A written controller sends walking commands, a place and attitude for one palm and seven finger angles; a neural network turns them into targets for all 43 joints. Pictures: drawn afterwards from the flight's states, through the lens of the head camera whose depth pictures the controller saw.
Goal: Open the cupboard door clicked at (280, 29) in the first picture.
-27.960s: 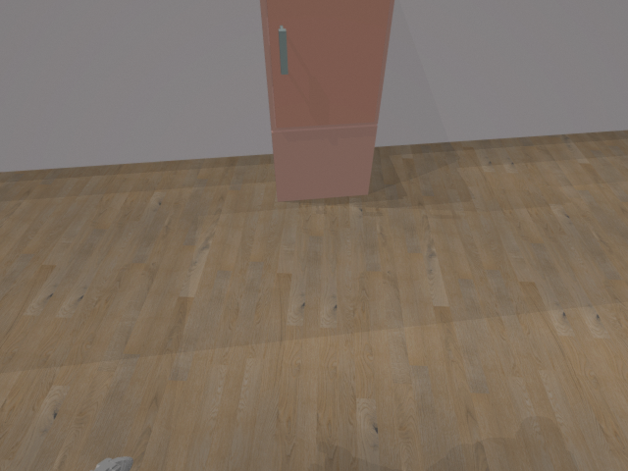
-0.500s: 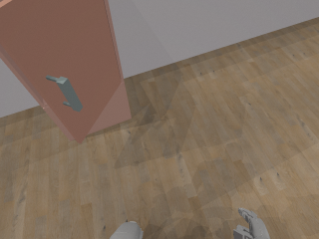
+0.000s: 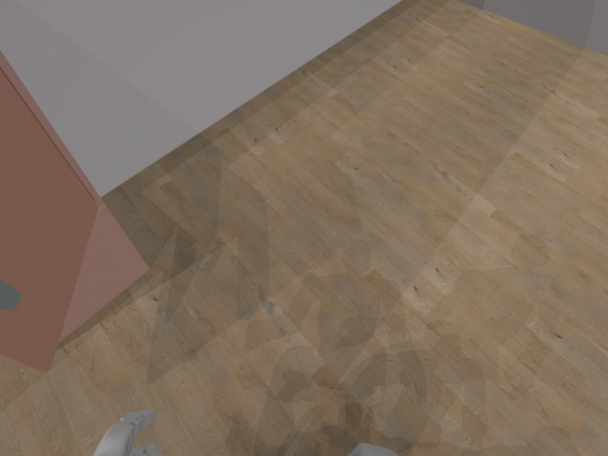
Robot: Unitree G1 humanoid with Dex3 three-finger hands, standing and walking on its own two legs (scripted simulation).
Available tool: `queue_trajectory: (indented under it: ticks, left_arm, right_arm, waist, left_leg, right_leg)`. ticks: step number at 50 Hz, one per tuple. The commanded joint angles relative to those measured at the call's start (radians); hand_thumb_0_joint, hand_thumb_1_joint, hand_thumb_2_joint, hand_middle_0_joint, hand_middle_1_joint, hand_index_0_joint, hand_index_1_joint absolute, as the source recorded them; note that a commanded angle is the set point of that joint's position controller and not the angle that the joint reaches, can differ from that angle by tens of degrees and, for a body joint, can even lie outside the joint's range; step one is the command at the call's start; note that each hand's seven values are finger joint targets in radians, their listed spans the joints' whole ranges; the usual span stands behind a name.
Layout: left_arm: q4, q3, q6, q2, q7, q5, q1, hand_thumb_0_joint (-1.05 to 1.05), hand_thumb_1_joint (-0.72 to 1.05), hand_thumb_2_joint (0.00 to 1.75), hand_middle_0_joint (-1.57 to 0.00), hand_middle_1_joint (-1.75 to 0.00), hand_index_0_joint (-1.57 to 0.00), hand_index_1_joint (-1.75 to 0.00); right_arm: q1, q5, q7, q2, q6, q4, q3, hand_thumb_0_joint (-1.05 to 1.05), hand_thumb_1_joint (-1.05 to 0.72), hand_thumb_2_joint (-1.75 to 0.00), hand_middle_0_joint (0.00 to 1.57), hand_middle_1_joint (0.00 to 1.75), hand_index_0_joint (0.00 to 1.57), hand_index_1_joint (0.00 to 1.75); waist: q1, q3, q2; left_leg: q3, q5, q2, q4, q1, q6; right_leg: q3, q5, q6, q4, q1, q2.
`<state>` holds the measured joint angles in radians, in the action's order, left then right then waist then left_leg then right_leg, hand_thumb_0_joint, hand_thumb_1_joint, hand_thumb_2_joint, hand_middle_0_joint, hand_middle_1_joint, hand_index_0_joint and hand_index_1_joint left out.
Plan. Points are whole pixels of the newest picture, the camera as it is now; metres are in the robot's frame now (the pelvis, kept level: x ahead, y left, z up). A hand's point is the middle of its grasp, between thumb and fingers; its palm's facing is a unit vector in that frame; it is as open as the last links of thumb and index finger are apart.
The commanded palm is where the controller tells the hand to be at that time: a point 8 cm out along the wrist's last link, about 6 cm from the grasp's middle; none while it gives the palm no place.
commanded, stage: walk to a spot facing it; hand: left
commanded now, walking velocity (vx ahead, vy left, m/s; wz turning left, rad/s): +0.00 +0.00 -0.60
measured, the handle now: out of the picture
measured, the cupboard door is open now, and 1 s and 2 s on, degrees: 44 44 44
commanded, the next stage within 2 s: turn to face it in 1.62 s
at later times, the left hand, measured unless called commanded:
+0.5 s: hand (178, 411) +0.19 +0.20 -0.18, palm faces -0.26 -0.95 -0.16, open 7.4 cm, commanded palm none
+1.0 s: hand (331, 239) +0.51 -0.05 -0.17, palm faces -0.57 -0.80 -0.19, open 7.4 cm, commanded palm none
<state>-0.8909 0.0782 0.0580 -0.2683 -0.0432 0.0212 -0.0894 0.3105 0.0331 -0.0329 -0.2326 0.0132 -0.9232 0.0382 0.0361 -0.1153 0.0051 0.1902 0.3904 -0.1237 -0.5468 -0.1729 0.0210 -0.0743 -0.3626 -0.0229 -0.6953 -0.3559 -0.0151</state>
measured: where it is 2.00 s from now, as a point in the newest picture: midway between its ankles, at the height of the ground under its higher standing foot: (414, 297)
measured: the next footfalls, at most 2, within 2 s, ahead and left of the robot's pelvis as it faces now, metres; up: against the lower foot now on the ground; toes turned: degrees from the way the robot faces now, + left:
right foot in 0.02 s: +0.03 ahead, -0.12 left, +0.00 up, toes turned -5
left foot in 0.42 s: +0.18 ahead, +0.11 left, +0.00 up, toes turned -11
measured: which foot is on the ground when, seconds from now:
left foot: down 0.00-0.02, up 0.04-0.40, down 0.42-0.88, up 0.90-1.00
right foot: up 0.00-0.00, down 0.02-0.40, up 0.42-0.88, down 0.90-1.00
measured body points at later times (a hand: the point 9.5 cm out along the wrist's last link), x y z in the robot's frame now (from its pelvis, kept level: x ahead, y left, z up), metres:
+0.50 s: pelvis +0.11 +0.02 +0.00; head +0.16 +0.04 +0.45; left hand +0.21 +0.25 -0.17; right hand +0.12 -0.25 -0.12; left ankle +0.14 +0.11 -0.73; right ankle +0.00 -0.10 -0.66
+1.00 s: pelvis +0.30 -0.12 -0.01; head +0.34 -0.15 +0.43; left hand +0.54 +0.00 -0.15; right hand +0.10 -0.26 -0.16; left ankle +0.25 +0.08 -0.62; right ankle +0.30 -0.17 -0.73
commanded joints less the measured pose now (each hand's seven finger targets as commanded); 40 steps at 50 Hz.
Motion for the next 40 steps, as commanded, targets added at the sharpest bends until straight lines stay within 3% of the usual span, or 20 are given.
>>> queue_trajectory:
  ticks: [1,2,3,4,7,12,15,17,18,19,20,21,22,23,25,27,28,30,37,40]
  left_arm:
    - [0.011,0.047,-0.052,-0.232,0.035,0.009,-0.247,0.00,0.90,0.90,-0.20,-0.30,-0.20,-0.30]
    - [-0.012,0.052,-0.051,-0.263,0.048,-0.012,-0.294,0.00,0.90,0.90,-0.20,-0.30,-0.20,-0.30]
    - [0.001,0.043,-0.047,-0.238,0.055,-0.014,-0.257,0.00,0.90,0.90,-0.20,-0.30,-0.20,-0.30]
    - [0.025,0.041,-0.043,-0.191,0.063,-0.009,-0.192,0.00,0.90,0.90,-0.20,-0.30,-0.20,-0.30]
    - [0.048,0.026,-0.058,-0.148,0.060,-0.004,-0.109,0.00,0.90,0.90,-0.20,-0.30,-0.20,-0.30]
    - [0.038,0.032,-0.079,-0.170,0.038,0.005,-0.125,0.00,0.90,0.90,-0.20,-0.30,-0.20,-0.30]
    - [0.037,0.041,-0.082,-0.170,0.029,0.007,-0.124,0.00,0.90,0.90,-0.20,-0.30,-0.20,-0.30]
    - [0.036,0.042,-0.083,-0.157,0.027,0.007,-0.116,0.00,0.90,0.90,-0.20,-0.30,-0.20,-0.30]
    - [0.042,0.042,-0.082,-0.148,0.026,0.003,-0.088,0.00,0.90,0.90,-0.20,-0.30,-0.20,-0.30]
    - [0.052,0.033,-0.081,-0.098,0.024,0.000,-0.077,0.00,0.90,0.90,-0.20,-0.30,-0.20,-0.30]
    - [0.065,0.018,-0.080,-0.022,0.016,-0.012,-0.087,0.00,0.90,0.90,-0.20,-0.30,-0.20,-0.30]
    - [0.097,0.010,-0.087,-0.010,0.012,-0.009,-0.057,0.00,0.90,0.90,-0.20,-0.30,-0.20,-0.30]
    - [0.110,0.014,-0.093,-0.039,0.005,0.002,-0.009,0.00,0.90,0.90,-0.20,-0.30,-0.20,-0.30]
    - [0.088,0.024,-0.096,-0.040,-0.001,0.012,-0.014,0.00,0.90,0.90,-0.20,-0.30,-0.20,-0.30]
    - [0.046,0.025,-0.082,-0.017,-0.015,0.016,-0.048,0.00,0.90,0.90,-0.20,-0.30,-0.20,-0.30]
    - [0.032,0.011,-0.071,0.023,-0.025,0.013,-0.076,0.00,0.90,0.90,-0.20,-0.30,-0.20,-0.30]
    - [0.026,0.006,-0.065,0.028,-0.024,0.011,-0.081,0.00,0.90,0.90,-0.20,-0.30,-0.20,-0.30]
    - [0.031,0.000,-0.059,0.043,-0.023,0.010,-0.053,0.00,0.90,0.90,-0.20,-0.30,-0.20,-0.30]
    - [0.080,-0.022,-0.062,0.061,-0.029,0.007,0.153,0.00,0.90,0.90,-0.20,-0.30,-0.20,-0.30]
    - [0.058,-0.015,-0.065,0.040,-0.022,0.003,0.092,0.00,0.90,0.90,-0.20,-0.30,-0.20,-0.30]
  right_arm:
    - [-0.043,-0.032,0.007,-0.098,-0.013,0.119,0.030,0.00,-0.90,-0.90,0.20,0.30,0.20,0.30]
    - [-0.076,-0.029,-0.002,-0.110,0.000,0.139,0.029,0.00,-0.90,-0.90,0.20,0.30,0.20,0.30]
    - [-0.069,-0.029,-0.002,-0.113,0.006,0.125,0.027,0.00,-0.90,-0.90,0.20,0.30,0.20,0.30]
    - [-0.114,-0.022,0.005,-0.093,0.007,0.125,0.029,0.00,-0.90,-0.90,0.20,0.30,0.20,0.30]
    - [-0.104,-0.013,0.024,-0.098,0.008,0.099,0.037,0.00,-0.90,-0.90,0.20,0.30,0.20,0.30]
    - [-0.139,-0.013,0.043,-0.079,-0.007,0.113,0.044,0.00,-0.90,-0.90,0.20,0.30,0.20,0.30]
    - [-0.156,-0.015,0.044,-0.073,-0.027,0.129,0.045,0.00,-0.90,-0.90,0.20,0.30,0.20,0.30]
    - [-0.116,-0.017,0.038,-0.073,-0.043,0.120,0.046,0.00,-0.90,-0.90,0.20,0.30,0.20,0.30]
    - [-0.038,-0.017,0.032,-0.080,-0.054,0.094,0.046,0.00,-0.90,-0.90,0.20,0.30,0.20,0.30]
    - [0.062,-0.016,0.018,-0.119,-0.065,0.059,0.052,0.00,-0.90,-0.90,0.20,0.30,0.20,0.30]
    - [0.194,0.003,0.007,-0.229,-0.075,0.025,0.077,0.00,-0.90,-0.90,0.20,0.30,0.20,0.30]
    - [0.277,0.012,0.001,-0.271,-0.076,0.020,0.076,0.00,-0.90,-0.90,0.20,0.30,0.20,0.30]
    - [0.218,0.006,0.001,-0.254,-0.069,0.041,0.068,0.00,-0.90,-0.90,0.20,0.30,0.20,0.30]
    - [0.163,0.013,0.004,-0.192,-0.076,0.054,0.050,0.00,-0.90,-0.90,0.20,0.30,0.20,0.30]
    - [0.070,0.006,0.003,-0.117,-0.084,0.067,0.024,0.00,-0.90,-0.90,0.20,0.30,0.20,0.30]
    - [0.092,-0.003,-0.002,-0.084,-0.096,0.043,0.012,0.00,-0.90,-0.90,0.20,0.30,0.20,0.30]
    - [0.123,-0.005,-0.004,-0.083,-0.100,0.025,0.010,0.00,-0.90,-0.90,0.20,0.30,0.20,0.30]
    - [0.175,-0.006,-0.005,-0.075,-0.102,-0.002,0.005,0.00,-0.90,-0.90,0.20,0.30,0.20,0.30]
    - [0.271,0.006,-0.004,-0.063,-0.091,-0.067,-0.002,0.00,-0.90,-0.90,0.20,0.30,0.20,0.30]
    - [0.253,0.003,-0.006,-0.102,-0.087,-0.079,0.004,0.00,-0.90,-0.90,0.20,0.30,0.20,0.30]
  waist:
    - [-0.135,0.256,-0.280]
    - [-0.155,0.276,-0.292]
    - [-0.131,0.209,-0.226]
    - [-0.116,0.136,-0.218]
    - [-0.060,0.122,-0.160]
    - [-0.053,0.063,-0.130]
    - [-0.055,0.039,-0.170]
    - [-0.030,0.051,-0.169]
    - [0.010,0.082,-0.139]
    - [0.053,0.119,-0.037]
    - [0.111,0.196,0.284]
    - [0.123,0.204,0.368]
    - [0.099,0.120,0.194]
    - [0.062,0.074,0.126]
    - [-0.004,0.014,0.125]
    - [-0.017,0.057,0.155]
    - [-0.017,0.086,0.164]
    - [-0.011,0.094,0.143]
    - [0.035,-0.006,0.138]
    - [-0.009,0.041,0.157]
  left_leg:
    - [0.039,-0.002,0.008,-0.448,-0.359,0.046]
    - [-0.102,0.290,0.046,-0.598,-0.428,0.050]
    - [-0.170,0.250,0.011,-0.647,-0.460,0.038]
    - [-0.178,0.180,-0.003,-0.641,-0.511,0.043]
    - [-0.164,0.036,0.005,-0.575,-0.412,0.062]
    - [-0.138,-0.031,0.043,-0.383,-0.347,0.063]
    - [-0.129,-0.020,0.076,-0.239,-0.268,0.053]
    - [-0.127,-0.040,0.096,-0.110,-0.138,0.045]
    - [-0.107,-0.093,0.113,-0.005,-0.011,0.045]
    - [-0.142,-0.077,0.070,0.103,0.186,0.033]
    - [-0.468,0.168,-0.185,0.232,0.354,-0.035]
    - [-0.766,0.258,-0.401,0.360,0.336,-0.130]
    - [-0.742,0.231,-0.426,0.375,0.240,-0.179]
    - [-0.662,0.121,-0.359,0.380,0.150,-0.157]
    - [-0.394,-0.125,-0.258,0.352,0.061,-0.092]
    - [-0.188,-0.428,-0.186,0.295,0.129,-0.048]
    - [-0.137,-0.547,-0.173,0.277,0.161,-0.042]
    - [-0.088,-0.658,-0.179,0.263,0.209,-0.047]
    - [0.015,-0.691,-0.197,0.289,0.237,-0.082]
    - [0.058,-1.027,-0.222,0.182,0.252,-0.086]
  right_leg:
    - [0.428,0.783,0.170,0.300,0.558,-0.322]
    - [0.480,0.939,0.259,0.281,0.533,-0.410]
    - [0.447,0.628,0.288,0.319,0.452,-0.384]
    - [0.434,0.457,0.257,0.353,0.387,-0.304]
    - [0.358,0.301,0.218,0.384,0.261,-0.217]
    - [0.394,-0.029,0.225,0.458,0.142,-0.185]
    - [0.427,-0.096,0.224,0.454,0.089,-0.169]
    - [0.438,-0.087,0.207,0.401,0.037,-0.150]
    - [0.403,-0.078,0.184,0.348,-0.011,-0.115]
    - [0.356,-0.060,0.142,0.221,-0.119,-0.055]
    - [0.207,-0.160,0.081,-0.109,-0.296,0.085]
    - [0.113,-0.258,0.047,-0.394,-0.410,0.098]
    - [0.158,-0.178,0.049,-0.489,-0.432,-0.008]
    - [0.145,-0.087,0.038,-0.565,-0.421,-0.020]
    - [0.111,0.059,0.025,-0.609,-0.392,-0.069]
    - [0.066,0.117,0.014,-0.585,-0.380,-0.061]
    - [0.054,0.133,0.014,-0.585,-0.386,-0.049]
    - [0.035,0.146,0.015,-0.546,-0.418,-0.048]
    - [-0.060,0.194,0.044,-0.142,-0.367,-0.040]
    - [-0.108,0.127,0.094,-0.032,-0.180,0.026]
